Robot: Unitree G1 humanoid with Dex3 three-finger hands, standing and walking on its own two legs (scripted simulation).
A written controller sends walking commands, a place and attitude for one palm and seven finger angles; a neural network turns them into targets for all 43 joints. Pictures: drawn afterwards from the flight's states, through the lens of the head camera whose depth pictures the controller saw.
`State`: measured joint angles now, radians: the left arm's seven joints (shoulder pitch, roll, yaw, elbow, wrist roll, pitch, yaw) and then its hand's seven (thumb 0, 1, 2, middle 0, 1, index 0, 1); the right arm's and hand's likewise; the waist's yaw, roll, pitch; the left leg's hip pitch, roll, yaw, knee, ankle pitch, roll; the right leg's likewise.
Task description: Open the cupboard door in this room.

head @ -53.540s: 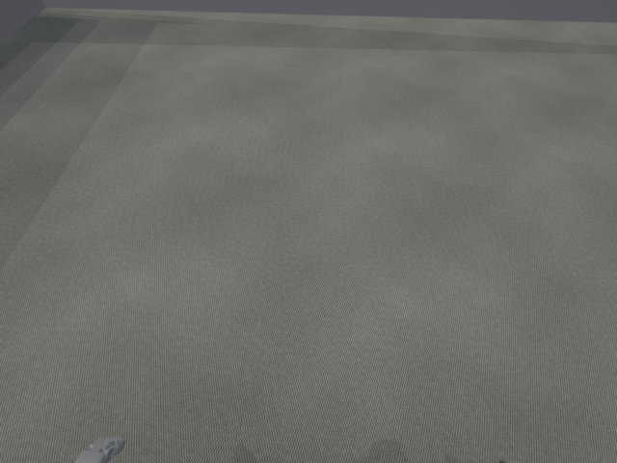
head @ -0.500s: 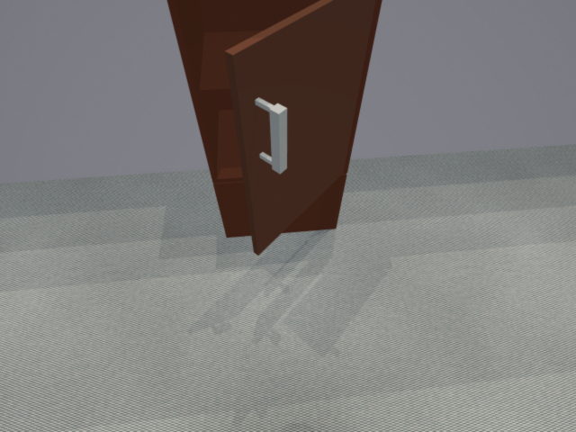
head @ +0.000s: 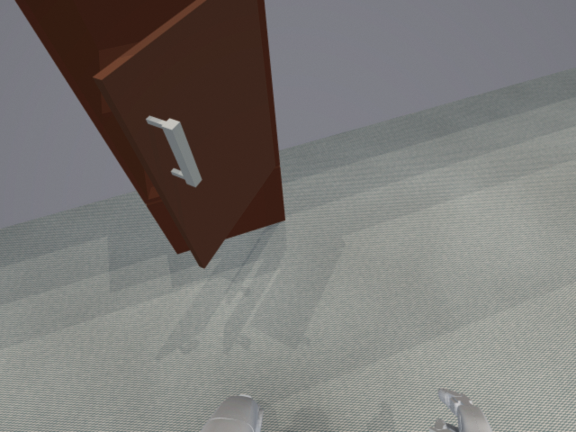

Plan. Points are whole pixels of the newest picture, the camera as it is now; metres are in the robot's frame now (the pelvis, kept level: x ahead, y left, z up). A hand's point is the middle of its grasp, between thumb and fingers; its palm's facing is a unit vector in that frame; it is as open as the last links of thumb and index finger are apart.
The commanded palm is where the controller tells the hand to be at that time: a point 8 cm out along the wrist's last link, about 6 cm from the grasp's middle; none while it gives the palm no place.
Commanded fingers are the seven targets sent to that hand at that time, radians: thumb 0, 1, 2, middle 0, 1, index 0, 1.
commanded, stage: walk to a spot facing it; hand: left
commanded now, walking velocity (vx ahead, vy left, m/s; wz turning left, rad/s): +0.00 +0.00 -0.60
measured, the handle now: (174, 152) +0.55 +0.27 +0.02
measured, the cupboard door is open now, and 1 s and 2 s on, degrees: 44 44 44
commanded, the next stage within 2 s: none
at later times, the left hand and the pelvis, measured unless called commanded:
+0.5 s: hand (159, 400) +0.16 +0.25 -0.17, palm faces -0.28 -0.93 -0.22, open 7.4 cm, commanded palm none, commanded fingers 0.00 0.90 0.90 -0.20 -0.30 -0.20 -0.30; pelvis +0.01 +0.06 +0.00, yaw -19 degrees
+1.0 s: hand (226, 386) +0.19 +0.14 -0.17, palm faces -0.53 -0.83 -0.17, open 7.4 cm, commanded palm none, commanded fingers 0.00 0.90 0.90 -0.20 -0.30 -0.20 -0.30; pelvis +0.05 +0.01 +0.00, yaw -35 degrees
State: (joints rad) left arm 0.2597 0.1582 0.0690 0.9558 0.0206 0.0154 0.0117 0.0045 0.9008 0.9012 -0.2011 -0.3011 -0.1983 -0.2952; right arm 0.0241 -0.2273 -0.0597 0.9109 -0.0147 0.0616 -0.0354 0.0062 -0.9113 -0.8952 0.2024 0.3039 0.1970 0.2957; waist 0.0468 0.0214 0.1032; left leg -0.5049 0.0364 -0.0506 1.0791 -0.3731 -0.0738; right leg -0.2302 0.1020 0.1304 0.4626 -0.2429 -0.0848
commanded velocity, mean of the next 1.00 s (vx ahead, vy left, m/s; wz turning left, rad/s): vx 0.10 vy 0.00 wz -0.60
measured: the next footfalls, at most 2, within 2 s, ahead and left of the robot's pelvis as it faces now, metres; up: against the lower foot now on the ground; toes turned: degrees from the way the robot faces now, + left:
left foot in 0.24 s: +0.07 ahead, +0.17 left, +0.00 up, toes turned -10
right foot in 0.64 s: -0.01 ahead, -0.09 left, +0.00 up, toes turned -29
